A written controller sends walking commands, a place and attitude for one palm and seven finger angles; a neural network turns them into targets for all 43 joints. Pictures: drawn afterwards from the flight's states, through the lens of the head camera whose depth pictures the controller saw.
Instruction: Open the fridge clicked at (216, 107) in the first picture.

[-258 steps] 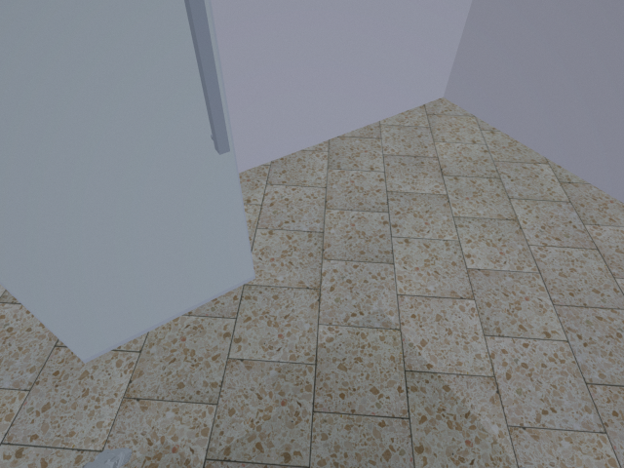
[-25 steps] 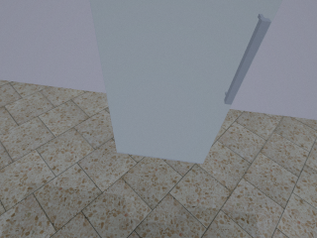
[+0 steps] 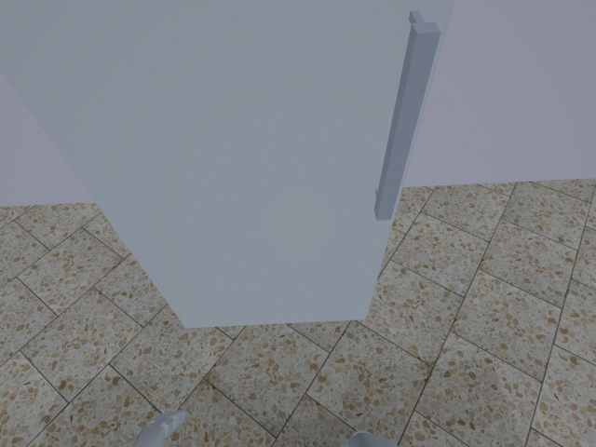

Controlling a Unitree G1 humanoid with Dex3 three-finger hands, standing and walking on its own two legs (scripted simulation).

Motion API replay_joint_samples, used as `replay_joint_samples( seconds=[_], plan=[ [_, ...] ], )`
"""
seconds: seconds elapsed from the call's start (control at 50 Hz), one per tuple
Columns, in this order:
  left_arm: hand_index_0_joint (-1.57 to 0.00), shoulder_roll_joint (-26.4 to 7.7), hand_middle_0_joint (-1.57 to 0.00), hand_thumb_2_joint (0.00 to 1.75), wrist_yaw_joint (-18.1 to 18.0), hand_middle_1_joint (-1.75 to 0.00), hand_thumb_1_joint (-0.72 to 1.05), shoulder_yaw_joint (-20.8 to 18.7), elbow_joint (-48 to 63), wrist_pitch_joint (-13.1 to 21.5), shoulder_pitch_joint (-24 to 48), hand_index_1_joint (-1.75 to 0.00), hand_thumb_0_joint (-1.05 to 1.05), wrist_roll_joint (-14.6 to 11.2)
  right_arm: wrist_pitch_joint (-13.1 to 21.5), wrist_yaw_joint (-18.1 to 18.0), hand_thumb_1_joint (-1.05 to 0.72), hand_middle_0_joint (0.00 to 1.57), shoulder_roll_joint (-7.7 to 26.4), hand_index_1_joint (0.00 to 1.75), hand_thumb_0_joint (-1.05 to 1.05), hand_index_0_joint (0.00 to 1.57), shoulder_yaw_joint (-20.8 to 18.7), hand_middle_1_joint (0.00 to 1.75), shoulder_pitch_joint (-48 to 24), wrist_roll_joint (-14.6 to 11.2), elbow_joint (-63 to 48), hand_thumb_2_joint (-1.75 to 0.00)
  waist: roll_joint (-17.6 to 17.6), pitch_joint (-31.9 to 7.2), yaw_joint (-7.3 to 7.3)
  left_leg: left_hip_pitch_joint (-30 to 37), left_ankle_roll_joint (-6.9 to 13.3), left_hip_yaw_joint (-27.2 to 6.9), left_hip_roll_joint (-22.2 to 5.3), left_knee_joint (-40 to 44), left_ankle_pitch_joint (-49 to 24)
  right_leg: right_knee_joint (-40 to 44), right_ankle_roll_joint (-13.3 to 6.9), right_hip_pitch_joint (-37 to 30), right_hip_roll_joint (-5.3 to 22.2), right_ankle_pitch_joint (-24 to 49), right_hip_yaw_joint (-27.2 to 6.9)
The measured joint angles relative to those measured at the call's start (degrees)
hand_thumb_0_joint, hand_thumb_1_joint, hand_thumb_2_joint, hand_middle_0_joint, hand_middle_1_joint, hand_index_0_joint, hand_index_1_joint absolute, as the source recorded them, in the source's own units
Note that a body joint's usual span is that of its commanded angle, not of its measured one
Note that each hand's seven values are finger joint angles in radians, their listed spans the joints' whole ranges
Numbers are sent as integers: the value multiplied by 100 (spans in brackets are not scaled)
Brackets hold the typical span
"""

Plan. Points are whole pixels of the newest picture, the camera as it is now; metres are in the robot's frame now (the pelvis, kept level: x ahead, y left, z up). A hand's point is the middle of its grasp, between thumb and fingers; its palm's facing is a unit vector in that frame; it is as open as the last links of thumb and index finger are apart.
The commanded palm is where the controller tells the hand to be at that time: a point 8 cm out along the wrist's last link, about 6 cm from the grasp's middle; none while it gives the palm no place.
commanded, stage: come to a stop and stand still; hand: right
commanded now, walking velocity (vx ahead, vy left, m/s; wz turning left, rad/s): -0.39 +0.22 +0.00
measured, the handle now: (395, 134) +0.53 -0.16 +0.12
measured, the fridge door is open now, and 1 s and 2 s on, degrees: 0 0 0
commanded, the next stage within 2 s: none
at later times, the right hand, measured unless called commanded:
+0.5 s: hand out of the picture +0.08 -0.17 -0.15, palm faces -0.05 +0.97 -0.26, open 7.4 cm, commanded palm none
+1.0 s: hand out of the picture -0.04 -0.10 -0.15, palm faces +0.00 +0.97 -0.25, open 7.4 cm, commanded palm none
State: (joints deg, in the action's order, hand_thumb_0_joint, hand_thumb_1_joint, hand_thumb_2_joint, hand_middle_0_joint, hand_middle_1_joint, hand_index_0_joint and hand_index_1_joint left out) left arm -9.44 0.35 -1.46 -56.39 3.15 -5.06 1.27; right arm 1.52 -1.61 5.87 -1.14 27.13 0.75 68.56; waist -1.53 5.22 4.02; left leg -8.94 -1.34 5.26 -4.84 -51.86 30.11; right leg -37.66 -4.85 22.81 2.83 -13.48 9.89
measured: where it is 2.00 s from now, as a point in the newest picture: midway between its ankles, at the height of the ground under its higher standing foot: outside the picture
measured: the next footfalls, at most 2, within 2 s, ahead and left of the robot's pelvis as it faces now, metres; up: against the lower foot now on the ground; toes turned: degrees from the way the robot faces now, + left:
left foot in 0.52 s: +0.00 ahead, +0.18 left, +0.00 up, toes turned +5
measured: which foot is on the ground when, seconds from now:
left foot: up 0.00-0.50, down 0.52-1.00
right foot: down 0.00-1.00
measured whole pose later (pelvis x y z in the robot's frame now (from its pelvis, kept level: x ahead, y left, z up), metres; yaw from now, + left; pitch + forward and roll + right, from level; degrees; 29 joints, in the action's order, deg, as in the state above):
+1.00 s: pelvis -0.06 +0.08 +0.01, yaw +2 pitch -2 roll -1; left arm -9.0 -0.1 -0.7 -58.7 -0.7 -19.5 1.4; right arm -0.3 -1.5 7.4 -0.5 19.0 0.9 59.2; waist 3.6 0.7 -1.3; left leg -15.1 1.8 3.2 -1.0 -33.4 16.6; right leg -29.6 0.3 18.4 2.3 -12.3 3.7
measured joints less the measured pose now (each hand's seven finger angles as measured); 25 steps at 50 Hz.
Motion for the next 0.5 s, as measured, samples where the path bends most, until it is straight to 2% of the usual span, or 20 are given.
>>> replay_joint_samples(
  seconds=[0.04,0.06,0.14,0.2,0.26,0.32,0.4,0.46,0.5],
  plan=[
    [-20,110,-20,90,-90,-30,92,75,-77,-17,-39,-29,0,-36,-72,-62,-91,21,51,30,1,20,-13,29,-197,-19,-42,-90,-40,29,-20,-552,-23,-210,48,-800,-34,192,23,-266,-25,-59,97],
    [-20,167,-20,90,-128,-30,91,105,-128,-32,-70,-29,0,-50,-102,-80,-91,21,87,30,1,20,-25,29,-323,-16,-86,-90,-60,33,-44,-757,-60,-246,39,-870,-132,361,62,-402,-52,-1,132],
    [-20,218,-21,90,-296,-30,95,-6,-142,-72,-97,-30,-3,-149,-273,-107,-91,20,248,30,1,19,-121,29,-864,13,-452,-90,-87,34,-195,-1433,-161,-377,66,-699,-486,896,-40,-711,-110,215,209],
    [-21,165,-21,90,-322,-30,96,-43,-159,-183,-138,-30,-3,-100,-407,-106,-91,20,454,30,1,19,-260,29,-1261,60,-777,-90,-98,10,-296,-1883,-174,-504,215,-1145,-634,1002,-34,-731,-45,291,178],
    [-20,140,-21,90,-321,-30,95,-74,-209,-281,-272,-30,-2,-59,-492,-91,-91,20,662,30,1,19,-391,29,-1570,88,-1047,-90,-132,-59,-359,-2130,-207,-626,342,-1635,-871,1015,15,-692,46,340,130],
    [-20,113,-21,90,-307,-30,93,-112,-241,-339,-433,-30,-1,-25,-539,-70,-91,20,785,29,0,19,-450,29,-1752,94,-1232,-90,-134,-145,-423,-2095,-237,-691,372,-1718,-1016,1003,66,-627,131,387,107],
    [-20,55,-21,90,-255,-30,92,-160,-229,-371,-663,-30,0,12,-581,-36,-92,20,770,29,0,19,-419,29,-1843,98,-1313,-90,-33,-249,-555,-1664,-224,-629,280,-1038,-858,1012,135,-507,206,491,90],
    [-20,-98,-21,90,-87,-30,92,-172,-183,-410,-849,-30,0,33,-526,-3,-91,20,701,29,0,19,-221,29,-1754,90,-1412,-90,139,-407,-579,-1140,4,-431,172,428,-735,698,232,-158,312,447,93],
    [-20,-168,-21,90,-24,-30,91,-193,-68,-435,-980,-30,0,58,-421,33,-91,20,677,30,0,19,-148,29,-1617,94,-1475,-90,159,-506,-618,-781,152,-414,135,1336,-764,374,289,103,295,340,159]
  ],
)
